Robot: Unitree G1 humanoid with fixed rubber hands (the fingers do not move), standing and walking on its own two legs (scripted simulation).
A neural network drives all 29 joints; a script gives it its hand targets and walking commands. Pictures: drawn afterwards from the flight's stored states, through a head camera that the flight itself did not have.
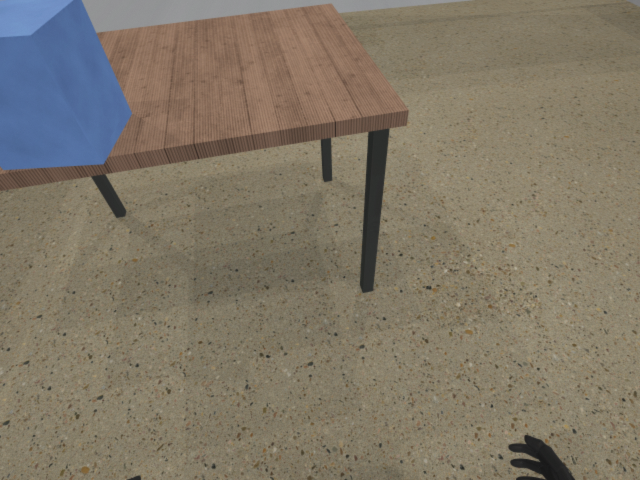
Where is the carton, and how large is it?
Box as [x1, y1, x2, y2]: [0, 0, 131, 169]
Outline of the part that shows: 0,0 0,166 3,169 103,163 130,116 131,112 81,0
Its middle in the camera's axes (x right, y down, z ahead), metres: -0.55 -0.31 +0.77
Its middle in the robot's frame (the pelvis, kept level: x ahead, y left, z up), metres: +0.80 +0.58 +0.13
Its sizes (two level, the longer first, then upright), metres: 0.210 0.200 0.250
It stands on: a table, 0.76 m high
